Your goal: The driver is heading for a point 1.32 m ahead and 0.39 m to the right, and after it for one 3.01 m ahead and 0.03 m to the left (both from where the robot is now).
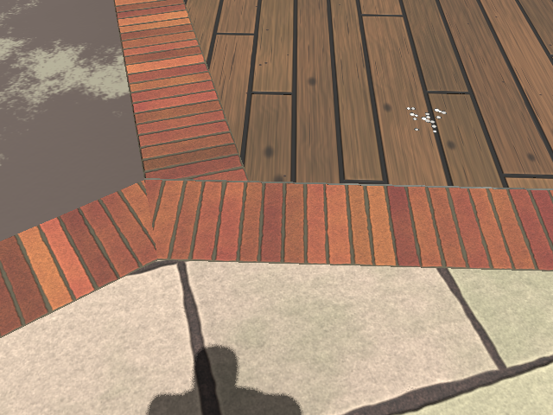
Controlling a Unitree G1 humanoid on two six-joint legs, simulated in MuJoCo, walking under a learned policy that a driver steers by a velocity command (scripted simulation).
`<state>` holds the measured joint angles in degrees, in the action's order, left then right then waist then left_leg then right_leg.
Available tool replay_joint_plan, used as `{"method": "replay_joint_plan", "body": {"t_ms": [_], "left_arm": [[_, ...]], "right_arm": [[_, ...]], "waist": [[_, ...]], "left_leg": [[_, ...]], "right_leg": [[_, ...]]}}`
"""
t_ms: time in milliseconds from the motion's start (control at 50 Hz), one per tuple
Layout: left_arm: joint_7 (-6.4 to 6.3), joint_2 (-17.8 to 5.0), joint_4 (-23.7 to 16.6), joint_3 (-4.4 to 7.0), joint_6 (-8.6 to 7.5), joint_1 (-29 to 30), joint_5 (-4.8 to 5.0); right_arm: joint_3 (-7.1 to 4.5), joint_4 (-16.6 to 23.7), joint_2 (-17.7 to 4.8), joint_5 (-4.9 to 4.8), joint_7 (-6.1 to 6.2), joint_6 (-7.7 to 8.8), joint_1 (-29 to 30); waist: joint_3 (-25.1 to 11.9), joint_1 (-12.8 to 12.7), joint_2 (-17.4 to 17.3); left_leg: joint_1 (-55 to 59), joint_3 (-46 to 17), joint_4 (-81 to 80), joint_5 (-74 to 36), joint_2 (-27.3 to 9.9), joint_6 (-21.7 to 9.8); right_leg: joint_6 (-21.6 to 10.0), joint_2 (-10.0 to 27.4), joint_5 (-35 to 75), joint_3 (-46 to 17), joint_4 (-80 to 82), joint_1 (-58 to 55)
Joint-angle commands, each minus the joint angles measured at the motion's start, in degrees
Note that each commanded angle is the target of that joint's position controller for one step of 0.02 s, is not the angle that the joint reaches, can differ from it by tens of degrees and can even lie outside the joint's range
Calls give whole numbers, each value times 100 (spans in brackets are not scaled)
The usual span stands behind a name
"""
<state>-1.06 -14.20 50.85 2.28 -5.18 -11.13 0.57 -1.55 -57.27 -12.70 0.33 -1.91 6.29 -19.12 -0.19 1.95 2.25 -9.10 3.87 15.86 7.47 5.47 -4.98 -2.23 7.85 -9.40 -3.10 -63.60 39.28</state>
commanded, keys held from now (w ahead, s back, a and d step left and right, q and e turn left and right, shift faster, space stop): w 0.80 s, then w+e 0.20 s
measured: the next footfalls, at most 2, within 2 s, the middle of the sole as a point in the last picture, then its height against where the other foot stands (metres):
right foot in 0.30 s outside the picture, level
left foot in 0.84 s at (248, 367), level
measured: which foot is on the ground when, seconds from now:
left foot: down 0.00-0.32, up 0.34-0.82, down 0.84-1.00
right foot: up 0.00-0.28, down 0.30-0.86, up 0.88-1.00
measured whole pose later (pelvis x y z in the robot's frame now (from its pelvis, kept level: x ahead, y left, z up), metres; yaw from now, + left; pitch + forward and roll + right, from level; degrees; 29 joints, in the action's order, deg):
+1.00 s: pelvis +0.56 -0.01 -0.01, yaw -2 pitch +1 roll +0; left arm -0.6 -14.7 55.3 3.4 -4.6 -17.8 2.1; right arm -3.1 -51.7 -13.3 0.4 -1.7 6.5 -10.0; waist 1.3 -0.1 2.3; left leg -18.0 6.4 25.6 9.1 0.8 -3.3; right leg -3.2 2.8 -19.3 -3.5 -67.9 25.4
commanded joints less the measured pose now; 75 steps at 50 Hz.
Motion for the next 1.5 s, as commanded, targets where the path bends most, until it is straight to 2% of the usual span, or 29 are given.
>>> {"method": "replay_joint_plan", "body": {"t_ms": [20,200,240,280,300,320,340,360,400,420,480,620,740,800,840,860,880,900,920,960,1060,1300,1360,1400,1420,1440,1460,1480,1500], "left_arm": [[-19,-259,-250,77,-4,-96,-56],[246,-233,-779,9,-125,1453,71],[300,-361,-800,48,-176,1276,72],[283,-707,-477,244,-209,106,59],[234,-1145,-192,396,-214,-1091,12],[225,-1779,-45,548,-164,-1789,-74],[243,-1271,-21,411,-160,-1850,-63],[236,-922,-116,293,-169,-1278,-24],[266,-530,-314,152,-145,-317,-32],[293,-401,-308,109,-157,-162,-70],[294,-593,-104,166,-194,-373,-94],[108,-746,177,189,-112,-994,-27],[53,-808,483,234,2,-1443,43],[25,-925,491,287,79,-1279,52],[38,-786,428,222,131,-1117,16],[48,-574,260,116,120,-1158,-90],[101,231,310,-89,0,-1930,1],[99,-493,377,81,-104,-1542,159],[89,-772,193,175,-145,-1033,261],[0,-646,145,235,-67,-718,153],[8,-263,78,283,247,-749,150],[368,-69,-865,176,226,1198,66],[457,-251,-1050,255,251,1072,81],[455,-618,-919,450,276,129,113],[381,-987,-680,652,282,-812,112],[243,-1557,-535,796,328,-1383,92],[280,-1830,-721,777,223,-1158,43],[317,-1276,-718,619,165,-1298,1],[314,-1020,-718,547,105,-1032,4]], "right_arm": [[-129,322,-793,-19,121,79,187],[-187,37,-971,-142,213,-121,-654],[-224,37,-1049,-148,227,-178,-577],[-201,106,-1015,-113,224,-235,-341],[-102,249,-803,-31,220,-226,-274],[111,336,-96,-18,158,-89,-907],[59,224,-391,-136,126,78,-899],[-85,396,-928,-286,107,158,-313],[-128,523,-880,-196,173,124,269],[-158,515,-782,-142,199,38,202],[-129,504,-454,-106,223,-148,16],[-140,963,-386,-81,174,-113,1514],[-112,1304,-448,-148,6,-45,2382],[-184,1298,-636,-149,-56,12,2086],[-427,870,-1051,-125,6,33,598],[-556,679,-1547,-40,78,28,-501],[-579,582,-1755,-11,38,1,-709],[-432,643,-1179,-44,44,19,-570],[-361,721,-955,-64,68,41,-83],[-266,797,-618,-9,25,74,675],[-309,558,-646,62,112,136,674],[-421,278,-1002,-46,350,-141,-124],[-484,363,-1214,-109,373,-239,79],[-524,445,-1385,-146,400,-313,292],[-504,506,-1371,-171,398,-316,411],[-373,677,-937,28,368,-240,296],[-172,986,-336,-16,264,1,-95],[-289,1111,-881,-247,183,223,722],[-304,1235,-935,-348,157,309,1018]], "waist": [[329,-229,-383],[534,273,-519],[425,98,-616],[-254,-544,-635],[-1124,-992,-291],[-1956,-833,1183],[-2301,-894,1203],[-1352,-777,815],[-472,-428,56],[-287,-229,139],[-83,-32,225],[257,-384,117],[560,-581,128],[322,-310,248],[-553,430,169],[-1479,739,-568],[-2202,318,-2071],[-1865,516,-1338],[-1082,409,-1076],[-372,33,-517],[103,-286,-629],[673,243,-404],[399,-36,-666],[-192,-636,-851],[-674,-1135,-670],[-1093,-1084,468],[-1905,-495,1305],[-1763,-904,421],[-1055,-781,273]], "left_leg": [[-488,-1182,-1083,-492,-1624,-953],[946,-1033,-575,-497,-1919,-660],[1154,-1085,-242,-952,-2034,-566],[982,-759,1112,-2694,-1678,-351],[18,-443,2742,-2230,-1336,-138],[-2450,-134,5058,372,-316,320],[-3238,-1057,5941,2396,-265,243],[-3714,-1073,6215,2041,-645,117],[-3307,-802,5614,1065,-1167,119],[-2946,-817,5274,795,-1330,138],[-2646,-706,4825,461,-1389,288],[-3040,-513,2467,-1291,-1215,390],[-3185,-484,1562,-997,-1063,212],[-2431,-303,1349,-390,-845,5],[-183,-159,1261,-428,-605,-250],[1695,-1502,1339,-444,-1807,-617],[3345,-4099,572,623,-2995,-1393],[2952,-4156,254,1085,-2835,-1115],[2156,-3220,147,812,-2704,-821],[677,-1998,-278,15,-2299,-590],[-74,-630,-803,-918,-2015,-539],[1431,669,-569,-1791,-2259,-335],[1622,941,211,-3934,-2296,-180],[1464,1056,1674,-5347,-2201,-38],[792,1132,3013,-4725,-1941,179],[-956,1071,4947,-1023,-1494,427],[-3016,-135,6614,2706,-268,633],[-3654,-973,6793,2403,-562,454],[-3875,-904,6438,1854,-801,297]], "right_leg": [[127,187,951,-20,892,149],[44,-249,1030,242,3209,-18],[-116,-366,572,311,3434,-430],[-373,-728,430,599,3652,-2089],[-731,-80,569,-114,3476,-3874],[-1660,1348,-60,-2704,3860,-6186],[-1822,1587,-524,-4012,4596,-6377],[-1448,1370,-487,-3106,4634,-5611],[-1120,868,376,-1671,4978,-3923],[-1009,645,586,-1244,5190,-3411],[-1199,517,1115,-757,5568,-2817],[-929,301,1255,-106,5742,-3225],[-857,666,1186,-137,5434,-4192],[-714,751,2269,-112,4887,-4434],[-478,271,3468,124,3165,-3812],[-268,-184,1666,385,1230,-2474],[10,-1164,-2222,138,-585,-348],[-90,-891,-2310,-629,-1244,163],[-169,-623,-1758,-523,-1271,425],[-140,-161,-852,-369,-784,-87],[-88,44,-87,-400,-230,-210],[-160,-175,927,442,2411,564],[-417,-573,155,921,2578,-246],[-704,-1036,-212,1168,2704,-1614],[-940,-1209,209,997,3231,-3098],[-1308,-46,444,-838,3283,-4726],[-2505,1174,-583,-4340,4334,-6205],[-2136,1087,-556,-4145,4774,-6152],[-1878,904,-130,-3226,4739,-5499]]}}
